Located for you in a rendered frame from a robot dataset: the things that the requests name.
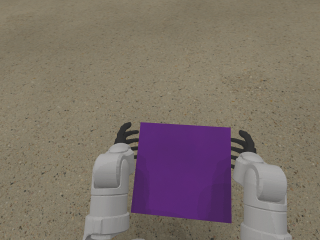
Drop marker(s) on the robot right forearm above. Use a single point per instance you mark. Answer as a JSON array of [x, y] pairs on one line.
[[264, 197]]

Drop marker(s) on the left robot hand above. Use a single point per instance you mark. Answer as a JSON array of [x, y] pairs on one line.
[[123, 134]]

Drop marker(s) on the right robot hand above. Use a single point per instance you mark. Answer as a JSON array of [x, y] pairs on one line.
[[248, 145]]

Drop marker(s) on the carton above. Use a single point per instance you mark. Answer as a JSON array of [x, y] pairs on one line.
[[183, 171]]

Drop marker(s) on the robot left forearm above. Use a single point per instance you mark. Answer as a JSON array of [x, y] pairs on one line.
[[108, 214]]

